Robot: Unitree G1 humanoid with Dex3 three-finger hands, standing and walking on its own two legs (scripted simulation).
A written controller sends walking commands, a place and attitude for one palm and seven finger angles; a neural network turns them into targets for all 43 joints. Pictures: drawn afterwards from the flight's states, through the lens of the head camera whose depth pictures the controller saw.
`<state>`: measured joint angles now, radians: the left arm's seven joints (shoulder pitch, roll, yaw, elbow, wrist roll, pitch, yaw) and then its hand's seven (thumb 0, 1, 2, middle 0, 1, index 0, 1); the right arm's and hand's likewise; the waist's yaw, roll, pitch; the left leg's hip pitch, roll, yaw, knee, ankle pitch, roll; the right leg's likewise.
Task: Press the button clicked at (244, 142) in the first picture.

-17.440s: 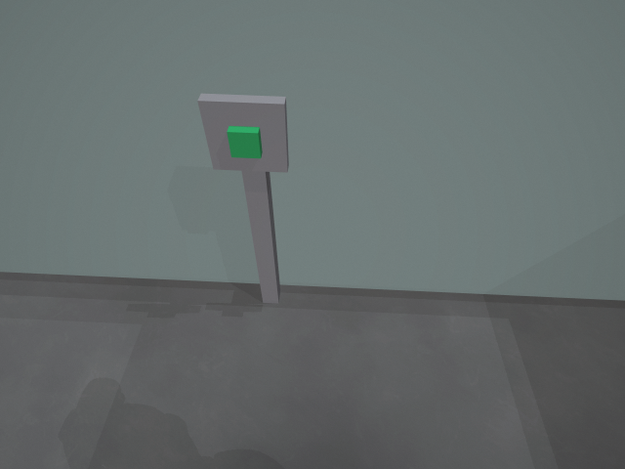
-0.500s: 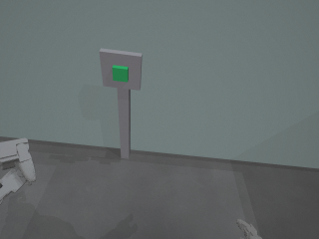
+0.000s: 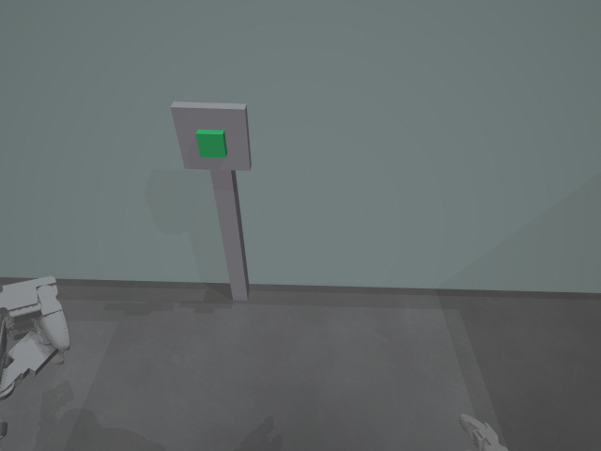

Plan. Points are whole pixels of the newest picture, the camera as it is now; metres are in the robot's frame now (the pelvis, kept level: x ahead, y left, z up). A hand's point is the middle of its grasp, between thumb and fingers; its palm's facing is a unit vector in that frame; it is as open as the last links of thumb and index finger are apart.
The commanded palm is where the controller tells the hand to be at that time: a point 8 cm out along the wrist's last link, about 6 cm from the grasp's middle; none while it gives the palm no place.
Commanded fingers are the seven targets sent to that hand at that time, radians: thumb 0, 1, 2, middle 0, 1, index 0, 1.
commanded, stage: stop stepping back and stand still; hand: left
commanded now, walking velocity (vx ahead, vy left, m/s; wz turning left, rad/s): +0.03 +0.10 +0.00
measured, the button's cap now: (212, 142) +0.83 +0.25 -0.02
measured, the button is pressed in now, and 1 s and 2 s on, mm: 0 0 0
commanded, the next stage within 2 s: let the arm hang, fingers relaxed in 1.00 s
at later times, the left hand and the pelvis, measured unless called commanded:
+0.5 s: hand (44, 325) +0.20 +0.27 +0.15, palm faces +0.35 -0.82 -0.46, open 3.1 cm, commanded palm +0.15 +0.31 +0.18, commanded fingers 0.00 0.90 0.90 -1.30 -1.50 -1.30 -1.50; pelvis +0.02 +0.03 +0.00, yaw +0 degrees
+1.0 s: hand (11, 325) +0.20 +0.30 +0.15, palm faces +0.34 -0.82 -0.45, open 3.1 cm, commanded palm +0.14 +0.34 +0.18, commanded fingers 0.00 0.90 0.90 -1.30 -1.50 -1.30 -1.50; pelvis +0.01 +0.06 +0.00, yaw +0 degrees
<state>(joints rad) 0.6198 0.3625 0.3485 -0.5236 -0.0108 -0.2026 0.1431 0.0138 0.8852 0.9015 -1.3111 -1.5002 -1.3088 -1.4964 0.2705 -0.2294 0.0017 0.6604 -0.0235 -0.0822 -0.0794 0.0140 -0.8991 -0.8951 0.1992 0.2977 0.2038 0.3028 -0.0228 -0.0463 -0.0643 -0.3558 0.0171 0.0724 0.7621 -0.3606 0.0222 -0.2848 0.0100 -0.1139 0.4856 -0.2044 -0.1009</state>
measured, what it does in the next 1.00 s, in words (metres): steps on the spot: left foot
